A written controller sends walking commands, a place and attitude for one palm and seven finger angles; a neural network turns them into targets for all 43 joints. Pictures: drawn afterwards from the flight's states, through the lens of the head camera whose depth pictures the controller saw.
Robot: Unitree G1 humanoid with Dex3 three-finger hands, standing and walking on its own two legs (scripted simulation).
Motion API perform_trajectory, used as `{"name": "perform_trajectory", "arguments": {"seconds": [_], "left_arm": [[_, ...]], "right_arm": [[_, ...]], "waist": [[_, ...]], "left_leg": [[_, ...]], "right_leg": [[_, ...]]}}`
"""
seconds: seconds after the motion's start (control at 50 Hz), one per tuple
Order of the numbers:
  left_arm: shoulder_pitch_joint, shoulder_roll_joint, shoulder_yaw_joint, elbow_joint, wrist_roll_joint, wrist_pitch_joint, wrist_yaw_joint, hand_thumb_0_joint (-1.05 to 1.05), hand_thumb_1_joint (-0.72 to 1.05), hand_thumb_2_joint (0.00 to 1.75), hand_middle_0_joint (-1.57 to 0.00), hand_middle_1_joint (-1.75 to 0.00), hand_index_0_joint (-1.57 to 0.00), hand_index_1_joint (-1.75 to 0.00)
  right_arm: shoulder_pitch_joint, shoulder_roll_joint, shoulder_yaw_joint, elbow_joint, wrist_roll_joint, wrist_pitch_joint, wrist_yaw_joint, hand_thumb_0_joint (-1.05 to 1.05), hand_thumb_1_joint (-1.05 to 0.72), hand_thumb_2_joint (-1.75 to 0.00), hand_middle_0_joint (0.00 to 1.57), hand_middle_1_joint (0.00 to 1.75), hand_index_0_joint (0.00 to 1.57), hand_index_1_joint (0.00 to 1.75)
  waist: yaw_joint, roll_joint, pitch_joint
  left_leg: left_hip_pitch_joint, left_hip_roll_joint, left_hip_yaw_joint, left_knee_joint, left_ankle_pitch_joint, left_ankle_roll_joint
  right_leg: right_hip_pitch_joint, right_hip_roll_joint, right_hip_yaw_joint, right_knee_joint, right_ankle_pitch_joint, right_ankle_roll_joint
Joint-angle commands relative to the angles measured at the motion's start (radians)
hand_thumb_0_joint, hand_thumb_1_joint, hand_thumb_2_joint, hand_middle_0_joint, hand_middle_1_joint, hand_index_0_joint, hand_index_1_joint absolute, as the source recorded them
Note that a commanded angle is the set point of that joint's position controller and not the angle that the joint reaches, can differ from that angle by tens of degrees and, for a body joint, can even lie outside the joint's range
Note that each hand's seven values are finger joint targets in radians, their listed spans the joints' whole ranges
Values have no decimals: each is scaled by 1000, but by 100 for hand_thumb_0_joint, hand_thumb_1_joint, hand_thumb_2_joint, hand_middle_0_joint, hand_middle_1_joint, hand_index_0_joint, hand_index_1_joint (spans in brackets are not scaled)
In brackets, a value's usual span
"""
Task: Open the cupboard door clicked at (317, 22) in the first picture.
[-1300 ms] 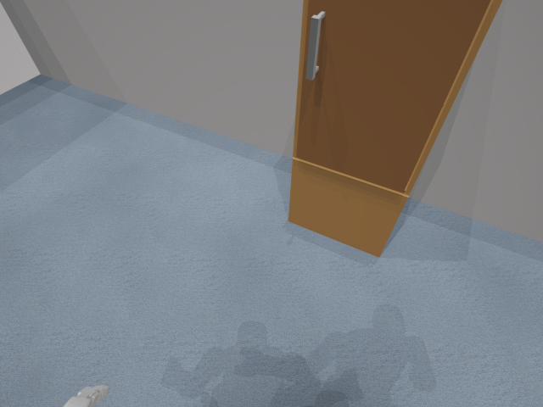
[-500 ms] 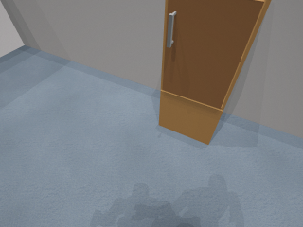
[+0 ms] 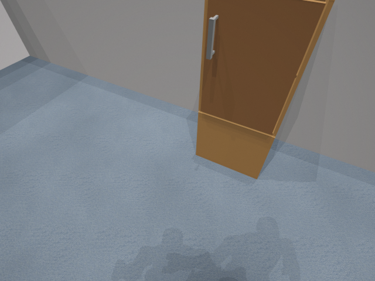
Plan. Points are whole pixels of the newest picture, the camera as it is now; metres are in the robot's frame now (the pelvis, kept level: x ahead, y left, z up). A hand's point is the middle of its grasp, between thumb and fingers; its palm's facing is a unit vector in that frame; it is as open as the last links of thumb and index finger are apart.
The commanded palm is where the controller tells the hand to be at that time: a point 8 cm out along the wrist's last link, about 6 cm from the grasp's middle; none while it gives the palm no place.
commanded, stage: look at it before walking up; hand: left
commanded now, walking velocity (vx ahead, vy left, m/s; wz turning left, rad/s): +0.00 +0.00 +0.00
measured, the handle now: (212, 37) +0.98 -0.04 +0.08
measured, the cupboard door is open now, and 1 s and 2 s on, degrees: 0 0 0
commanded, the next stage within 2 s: turn to face it in 0.14 s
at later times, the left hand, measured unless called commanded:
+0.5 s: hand out of the picture +0.06 +0.23 -0.17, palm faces -0.08 -0.95 -0.31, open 7.4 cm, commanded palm none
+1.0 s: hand out of the picture +0.06 +0.20 -0.18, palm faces -0.21 -0.95 -0.22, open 7.4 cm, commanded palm none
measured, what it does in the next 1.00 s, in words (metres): lifts its left foot, turning right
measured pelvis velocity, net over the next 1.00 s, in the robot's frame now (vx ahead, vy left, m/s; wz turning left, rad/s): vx -0.04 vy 0.02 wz -0.29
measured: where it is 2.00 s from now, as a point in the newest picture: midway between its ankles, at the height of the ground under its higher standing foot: outside the picture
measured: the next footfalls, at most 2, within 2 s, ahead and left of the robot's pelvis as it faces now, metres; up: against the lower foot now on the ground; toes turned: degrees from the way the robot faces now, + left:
left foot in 1.02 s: +0.01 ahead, +0.13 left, +0.00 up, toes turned -16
right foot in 1.40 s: -0.07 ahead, -0.08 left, +0.00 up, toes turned -27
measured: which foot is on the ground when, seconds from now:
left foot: down 0.00-0.62, up 0.64-1.00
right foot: down 0.00-1.00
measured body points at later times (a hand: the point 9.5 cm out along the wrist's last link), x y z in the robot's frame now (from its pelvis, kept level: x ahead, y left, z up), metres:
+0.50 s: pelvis -0.01 +0.00 -0.01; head +0.01 +0.00 +0.44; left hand +0.07 +0.28 -0.15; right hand +0.06 -0.28 -0.15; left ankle +0.00 +0.13 -0.75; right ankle +0.00 -0.12 -0.75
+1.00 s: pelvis -0.04 +0.02 -0.01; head -0.01 +0.02 +0.44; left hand +0.07 +0.25 -0.16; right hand -0.03 -0.25 -0.15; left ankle -0.03 +0.14 -0.74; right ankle +0.00 -0.11 -0.75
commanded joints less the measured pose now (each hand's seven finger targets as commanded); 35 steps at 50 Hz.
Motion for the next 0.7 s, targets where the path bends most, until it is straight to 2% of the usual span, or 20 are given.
{"name": "perform_trajectory", "arguments": {"seconds": [0.0,0.08,0.22,0.26,0.32,0.36,0.4,0.46,0.48,0.5,0.52,0.54,0.56,0.58,0.6,0.62,0.64,0.66,0.68], "left_arm": [[-44,208,39,-67,1,-20,14,0,90,90,-20,-30,-20,-30],[-35,209,39,-64,2,-20,14,0,90,90,-20,-30,-20,-30],[-37,209,38,-59,1,-21,14,0,90,90,-20,-30,-20,-30],[-41,208,41,-66,2,-16,13,0,90,90,-20,-30,-20,-30],[19,102,29,-70,2,17,18,0,90,90,-20,-30,-20,-30],[32,103,37,-98,5,32,16,0,90,90,-20,-30,-20,-30],[45,99,48,-128,8,39,12,0,90,90,-20,-30,-20,-30],[63,74,56,-165,10,46,3,0,90,90,-20,-30,-20,-30],[71,65,59,-174,12,48,1,0,90,90,-20,-30,-20,-30],[88,49,62,-179,11,51,-2,0,90,90,-20,-30,-20,-30],[104,35,65,-187,12,53,-4,0,90,90,-20,-30,-20,-30],[133,28,71,-187,11,54,-6,0,90,90,-20,-30,-20,-30],[190,30,78,-179,13,48,-8,0,90,90,-20,-30,-20,-30],[219,90,90,-177,26,33,-3,0,90,90,-20,-30,-20,-30],[231,157,103,-185,25,24,11,0,90,90,-20,-30,-20,-30],[237,144,103,-191,14,25,22,0,90,90,-20,-30,-20,-30],[165,121,99,-205,16,29,23,0,90,90,-20,-30,-20,-30],[124,92,96,-222,13,25,23,0,90,90,-20,-30,-20,-30],[105,78,94,-228,11,22,25,0,90,90,-20,-30,-20,-30]], "right_arm": [[-43,-203,-39,-58,4,-25,-19,0,-90,-90,20,30,20,30],[-41,-205,-39,-57,5,-26,-19,0,-90,-90,20,30,20,30],[-47,-205,-39,-54,5,-25,-19,0,-90,-90,20,30,20,30],[-36,-207,-43,-57,4,-25,-23,0,-90,-90,20,30,20,30],[27,-89,-30,-61,1,-4,-29,0,-90,-90,20,30,20,30],[43,-95,-41,-87,1,8,-34,0,-90,-90,20,30,20,30],[47,-108,-56,-118,0,14,-37,0,-90,-90,20,30,20,30],[31,-119,-76,-159,-2,17,-39,0,-90,-90,20,30,20,30],[29,-122,-82,-169,-2,16,-39,0,-90,-90,20,30,20,30],[16,-123,-87,-179,-2,14,-38,0,-90,-90,20,30,20,30],[2,-118,-90,-189,-4,12,-36,0,-90,-90,20,30,20,30],[-21,-113,-93,-204,-5,13,-36,0,-90,-90,20,30,20,30],[-45,-105,-93,-215,-6,17,-35,0,-90,-90,20,30,20,30],[-26,-62,-89,-227,-2,26,-31,0,-90,-90,20,30,20,30],[-31,1,-80,-258,2,29,-29,0,-90,-90,20,30,20,30],[-43,-26,-81,-251,3,42,-33,0,-90,-90,20,30,20,30],[-24,-18,-88,-237,3,39,-30,0,-90,-90,20,30,20,30],[5,-18,-87,-220,-1,34,-27,0,-90,-90,20,30,20,30],[28,-7,-86,-206,-2,32,-24,0,-90,-90,20,30,20,30]], "waist": [[1,-3,-55],[3,-11,-78],[2,-2,-60],[-2,-7,-64],[-6,4,-53],[-8,-4,-42],[-7,18,-59],[1,89,-47],[3,112,-51],[15,160,-47],[24,178,-51],[41,174,-34],[74,120,-28],[80,-132,-45],[72,-362,-21],[86,-292,-35],[39,-191,-14],[19,-126,-36],[8,-93,-67]], "left_leg": [[11,111,-97,-56,114,34],[26,114,-97,-53,138,36],[19,113,-96,-60,130,33],[40,119,-80,-43,142,31],[32,127,-25,15,152,11],[14,140,-15,39,130,15],[13,165,-21,54,120,29],[-18,231,-53,39,91,70],[-34,264,-70,34,118,92],[-49,306,-81,25,154,122],[-73,328,-74,37,198,143],[-132,336,-52,77,196,140],[-202,293,0,188,158,101],[-285,151,107,434,-14,13],[-435,3,106,644,-375,-38],[-393,28,-39,738,-373,-25],[-427,38,-59,792,-298,-22],[-418,49,-53,795,-233,-28],[-391,55,-40,777,-199,-35]], "right_leg": [[-4,-121,102,-68,103,-29],[10,-121,97,-64,127,-28],[8,-124,96,-72,124,-27],[-11,-116,110,-59,162,-31],[-63,-107,125,8,232,-20],[-106,-91,134,59,233,-20],[-142,-69,129,120,227,-19],[-206,-23,94,248,135,-7],[-212,-10,72,316,61,-3],[-222,0,37,381,-90,6],[-200,-3,8,409,-194,11],[-148,-27,10,381,-206,7],[-68,-40,29,268,-104,0],[-25,-140,217,68,107,-40],[-45,-325,542,-78,271,-135],[-114,-332,584,-139,149,-170],[-104,-294,535,-113,65,-197],[-86,-253,457,-84,86,-196],[-76,-225,404,-65,126,-182]]}}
